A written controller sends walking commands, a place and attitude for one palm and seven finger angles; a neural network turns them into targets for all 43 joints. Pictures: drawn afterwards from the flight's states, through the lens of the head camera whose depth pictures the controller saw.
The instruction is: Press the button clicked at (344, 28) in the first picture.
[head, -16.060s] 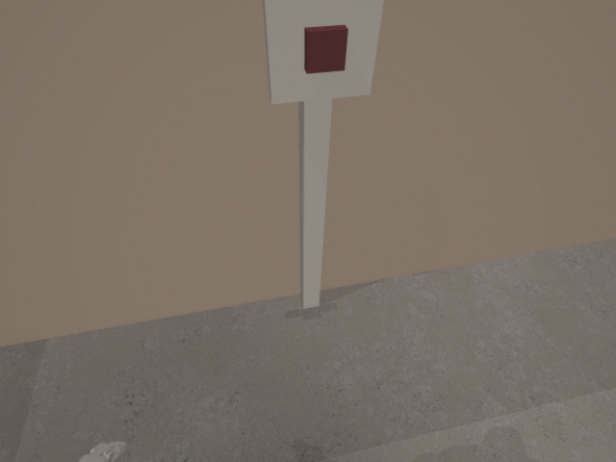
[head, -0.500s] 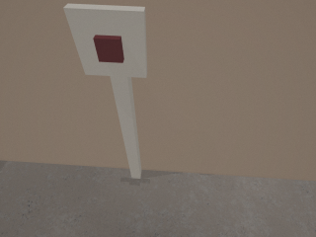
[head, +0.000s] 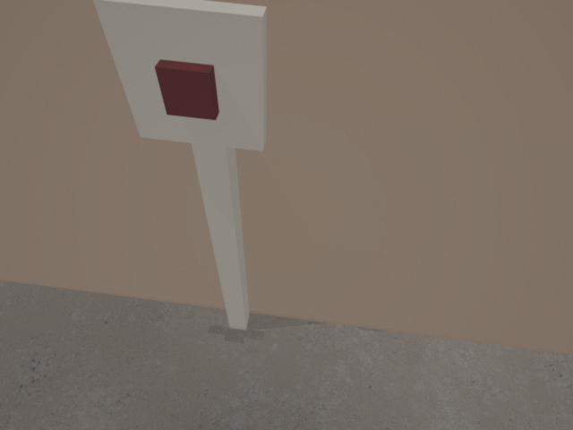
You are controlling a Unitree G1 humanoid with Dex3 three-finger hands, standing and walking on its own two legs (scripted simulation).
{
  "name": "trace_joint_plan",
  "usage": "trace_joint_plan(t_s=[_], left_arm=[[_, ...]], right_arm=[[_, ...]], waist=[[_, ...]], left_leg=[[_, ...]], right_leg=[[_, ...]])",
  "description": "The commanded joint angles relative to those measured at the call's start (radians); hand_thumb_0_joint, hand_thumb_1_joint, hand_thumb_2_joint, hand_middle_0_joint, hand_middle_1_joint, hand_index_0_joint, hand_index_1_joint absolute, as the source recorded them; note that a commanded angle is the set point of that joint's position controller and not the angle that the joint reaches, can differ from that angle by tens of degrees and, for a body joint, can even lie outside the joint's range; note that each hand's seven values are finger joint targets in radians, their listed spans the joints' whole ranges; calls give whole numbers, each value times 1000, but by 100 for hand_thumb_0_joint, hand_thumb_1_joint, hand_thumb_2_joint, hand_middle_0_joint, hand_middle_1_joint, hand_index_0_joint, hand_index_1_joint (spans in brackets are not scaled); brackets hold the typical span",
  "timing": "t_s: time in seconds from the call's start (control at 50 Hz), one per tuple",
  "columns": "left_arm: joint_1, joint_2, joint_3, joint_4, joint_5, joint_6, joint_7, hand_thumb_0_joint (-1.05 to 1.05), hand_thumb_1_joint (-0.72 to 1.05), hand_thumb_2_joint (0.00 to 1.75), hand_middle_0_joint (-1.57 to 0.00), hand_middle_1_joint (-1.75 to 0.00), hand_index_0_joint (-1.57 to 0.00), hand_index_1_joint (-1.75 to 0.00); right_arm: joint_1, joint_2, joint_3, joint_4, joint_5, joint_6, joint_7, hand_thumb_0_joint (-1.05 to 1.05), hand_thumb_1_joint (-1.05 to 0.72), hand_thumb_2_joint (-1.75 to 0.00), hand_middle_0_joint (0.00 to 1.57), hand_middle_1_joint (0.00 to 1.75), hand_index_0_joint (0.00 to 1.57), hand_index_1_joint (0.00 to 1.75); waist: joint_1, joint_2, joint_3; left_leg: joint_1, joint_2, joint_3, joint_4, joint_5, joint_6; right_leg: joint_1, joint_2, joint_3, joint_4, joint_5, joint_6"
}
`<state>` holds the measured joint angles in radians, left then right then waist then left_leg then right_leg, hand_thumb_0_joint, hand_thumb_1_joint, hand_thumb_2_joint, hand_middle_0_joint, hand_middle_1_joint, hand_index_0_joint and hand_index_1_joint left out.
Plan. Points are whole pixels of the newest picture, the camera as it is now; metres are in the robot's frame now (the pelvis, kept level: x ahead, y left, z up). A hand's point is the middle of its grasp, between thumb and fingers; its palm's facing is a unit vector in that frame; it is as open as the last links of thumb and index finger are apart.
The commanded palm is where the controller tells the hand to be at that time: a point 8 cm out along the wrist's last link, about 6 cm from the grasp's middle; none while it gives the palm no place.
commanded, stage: come to a stop and stand still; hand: left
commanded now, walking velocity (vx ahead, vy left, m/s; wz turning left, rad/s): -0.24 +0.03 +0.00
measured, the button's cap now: (189, 89) +0.49 +0.18 +0.21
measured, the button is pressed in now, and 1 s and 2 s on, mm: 0 0 0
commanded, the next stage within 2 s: look again from close up in 0.88 s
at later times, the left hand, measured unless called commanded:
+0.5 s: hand out of the picture +0.07 +0.16 -0.15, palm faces +0.05 -0.97 -0.24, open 7.4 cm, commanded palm none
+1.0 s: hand out of the picture +0.01 +0.17 -0.16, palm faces +0.01 -0.98 -0.19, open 7.3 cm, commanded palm none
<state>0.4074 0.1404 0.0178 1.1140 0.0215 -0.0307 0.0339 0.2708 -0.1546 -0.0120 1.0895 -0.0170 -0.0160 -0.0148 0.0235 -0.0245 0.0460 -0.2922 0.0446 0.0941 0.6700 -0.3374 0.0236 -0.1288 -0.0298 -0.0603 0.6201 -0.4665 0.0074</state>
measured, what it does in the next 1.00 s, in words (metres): steps on the spot: right foot, then left foot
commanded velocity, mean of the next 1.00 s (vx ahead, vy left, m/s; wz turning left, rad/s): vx -0.01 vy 0.00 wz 0.00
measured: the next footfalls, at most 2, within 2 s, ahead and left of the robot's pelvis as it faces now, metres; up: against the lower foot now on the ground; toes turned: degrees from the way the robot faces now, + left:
right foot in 0.24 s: +0.08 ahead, -0.14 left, +0.00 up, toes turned -6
left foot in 0.64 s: +0.00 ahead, +0.10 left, +0.00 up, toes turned +3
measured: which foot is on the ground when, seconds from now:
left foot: down 0.00-0.26, up 0.28-0.62, down 0.64-1.00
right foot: down 0.00-0.02, up 0.04-0.22, down 0.24-0.64, up 0.66-1.00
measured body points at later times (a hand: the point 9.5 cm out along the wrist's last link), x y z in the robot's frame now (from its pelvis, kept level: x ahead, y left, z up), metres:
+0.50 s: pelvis +0.00 -0.03 +0.01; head +0.04 -0.04 +0.46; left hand +0.07 +0.21 -0.13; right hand +0.07 -0.27 -0.14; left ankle -0.05 +0.09 -0.66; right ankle +0.04 -0.13 -0.72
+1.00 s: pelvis -0.01 -0.01 +0.02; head +0.02 -0.01 +0.47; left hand +0.01 +0.22 -0.14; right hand -0.06 -0.21 -0.14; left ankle -0.04 +0.10 -0.72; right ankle -0.02 -0.13 -0.70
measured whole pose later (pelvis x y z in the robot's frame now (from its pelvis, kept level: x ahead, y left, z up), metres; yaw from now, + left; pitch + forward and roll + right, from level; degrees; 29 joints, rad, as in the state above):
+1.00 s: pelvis -0.01 -0.01 +0.02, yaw +0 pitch +1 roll +0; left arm 0.26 0.17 0.03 1.07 0.01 0.02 0.02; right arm 0.39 -0.10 0.01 1.09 -0.03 -0.02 -0.03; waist -0.03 -0.02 0.03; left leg -0.19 0.01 0.08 0.44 -0.27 0.02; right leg -0.31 -0.03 -0.05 0.66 -0.34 0.00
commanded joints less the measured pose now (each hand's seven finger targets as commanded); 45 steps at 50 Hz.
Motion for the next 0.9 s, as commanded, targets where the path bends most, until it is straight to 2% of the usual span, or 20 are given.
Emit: trace_joint_plan(t_s=[0.0, 0.02, 0.06, 0.14, 0.2, 0.22, 0.24, 0.26, 0.3, 0.36, 0.48, 0.52, 0.56, 0.58, 0.62, 0.64, 0.68, 0.72, 0.82, 0.88], left_arm=[[-25, 92, 4, -69, -22, -6, 28, 0, 90, 90, -20, -30, -20, -30], [-69, 131, 18, -82, -17, 5, 27, 0, 90, 90, -20, -30, -20, -30], [-90, 80, 15, -84, -10, 25, 21, 0, 90, 90, -20, -30, -20, -30], [-7, 60, 25, -74, 0, 39, 8, 0, 90, 90, -20, -30, -20, -30], [26, 103, 41, -92, 6, 31, 3, 0, 90, 90, -20, -30, -20, -30], [29, 152, 48, -104, 15, 22, 5, 0, 90, 90, -20, -30, -20, -30], [24, 220, 59, -116, 16, 16, 8, 0, 90, 90, -20, -30, -20, -30], [24, 242, 55, -128, 9, 17, 5, 0, 90, 90, -20, -30, -20, -30], [-70, 200, 45, -156, 10, 21, 9, 0, 90, 90, -20, -30, -20, -30], [-127, 198, 50, -195, 11, 21, 14, 0, 90, 90, -20, -30, -20, -30], [-110, 251, 69, -201, 16, 26, 13, 0, 90, 90, -20, -30, -20, -30], [-133, 253, 69, -204, 16, 30, 10, 0, 90, 90, -20, -30, -20, -30], [-174, 240, 66, -207, 5, 41, 7, 0, 90, 90, -20, -30, -20, -30], [-190, 208, 56, -206, -1, 47, 4, 0, 90, 90, -20, -30, -20, -30], [-183, 99, 28, -231, -6, 54, -6, 0, 90, 90, -20, -30, -20, -30], [-222, 113, 31, -239, 1, 53, -8, 0, 90, 90, -20, -30, -20, -30], [-190, 110, 38, -184, 14, 50, -23, 0, 90, 90, -20, -30, -20, -30], [-145, 96, 34, -151, 13, 43, -36, 0, 90, 90, -20, -30, -20, -30], [-164, 77, 24, -131, 4, 34, -32, 0, 90, 90, -20, -30, -20, -30], [-183, 54, 13, -130, -4, 31, -27, 0, 90, 90, -20, -30, -20, -30]], right_arm=[[236, -161, -18, 26, 14, -30, -38, 0, -90, -90, 20, 30, 20, 30], [158, -175, -23, 9, 15, -26, -44, 0, -90, -90, 20, 30, 20, 30], [84, -124, -20, -18, 6, -14, -46, 0, -90, -90, 20, 30, 20, 30], [2, -172, -44, -71, 0, 4, -38, 0, -90, -90, 20, 30, 20, 30], [-47, -168, -60, -106, -2, 17, -30, 0, -90, -90, 20, 30, 20, 30], [-24, -137, -60, -113, 2, 21, -26, 0, -90, -90, 20, 30, 20, 30], [9, -87, -56, -121, 7, 28, -21, 0, -90, -90, 20, 30, 20, 30], [5, -74, -56, -123, 11, 39, -24, 0, -90, -90, 20, 30, 20, 30], [-40, -58, -50, -124, 3, 54, -15, 0, -90, -90, 20, 30, 20, 30], [-24, -87, -52, -115, 3, 55, 0, 0, -90, -90, 20, 30, 20, 30], [-67, -66, -35, -147, 5, 44, 11, 0, -90, -90, 20, 30, 20, 30], [-22, -57, -32, -140, 8, 36, 12, 0, -90, -90, 20, 30, 20, 30], [78, -49, -27, -109, 6, 28, 11, 0, -90, -90, 20, 30, 20, 30], [124, -62, -26, -89, 5, 22, 9, 0, -90, -90, 20, 30, 20, 30], [115, -182, -44, -119, -11, 18, -3, 0, -90, -90, 20, 30, 20, 30], [91, -194, -42, -137, -20, 21, -3, 0, -90, -90, 20, 30, 20, 30], [19, -134, -25, -127, -19, 7, -13, 0, -90, -90, 20, 30, 20, 30], [30, -114, -17, -124, -13, -9, -16, 0, -90, -90, 20, 30, 20, 30], [173, -95, -9, -60, -11, -30, -33, 0, -90, -90, 20, 30, 20, 30], [197, -110, -11, -36, -18, -26, -37, 0, -90, -90, 20, 30, 20, 30]], waist=[[-82, 312, -142], [-69, 293, -62], [-45, 209, 46], [-1, 159, -38], [32, 105, -75], [26, -55, -115], [22, -240, -137], [37, -215, -148], [13, -189, -51], [-1, -179, -82], [33, -115, -107], [15, -132, -115], [-33, -129, -115], [-54, -72, -101], [-54, 340, -12], [-63, 271, 53], [-16, 210, 78], [-5, 136, 79], [-48, 126, 25], [-62, 145, -19]], left_leg=[[428, 303, -259, -194, 1472, 208], [365, 304, -231, -207, 1375, 218], [229, 264, -167, -253, 1128, 175], [182, 221, -97, -218, 985, 123], [79, 174, -63, -119, 629, 57], [19, 77, -16, -4, 359, 9], [-81, -50, 20, 168, -122, -34], [-74, -56, -75, 320, -312, -26], [-150, -37, -114, 470, -236, -31], [-182, -30, -104, 474, -139, -53], [-110, -32, -53, 163, -147, -56], [-33, -40, -33, 37, -111, -47], [154, -58, 0, -160, 34, -33], [245, -34, -21, -258, 56, -26], [119, 270, -433, -511, -199, 98], [-6, 319, -488, -559, -271, 169], [-48, 239, -398, -553, -226, 149], [-24, 202, -306, -529, -96, 132], [194, 213, -247, -441, 381, 149], [221, 220, -222, -376, 587, 155]], right_leg=[[-307, 4, 48, 337, -135, -5], [-333, -30, 74, 325, -165, -11], [-324, -53, 47, 247, -108, -1], [-204, -12, -26, 106, 143, -2], [-78, -45, -3, -48, 459, -11], [-24, -131, 117, -75, 749, -44], [13, -330, 315, -159, 1001, -150], [-42, -402, 342, -213, 976, -230], [-130, -325, 296, -243, 788, -229], [-75, -289, 227, -249, 703, -199], [-52, -303, 259, -278, 503, -221], [-88, -279, 242, -285, 383, -203], [-218, -212, 176, -271, 159, -136], [-298, -160, 133, -233, 36, -90], [-429, 6, -29, 80, -72, -1], [-425, -4, 25, 205, -44, -15], [-391, -10, 67, 342, 71, -24], [-401, -8, 58, 400, 136, -20], [-444, -27, 44, 343, 125, 2], [-331, -17, 21, 161, 41, 2]])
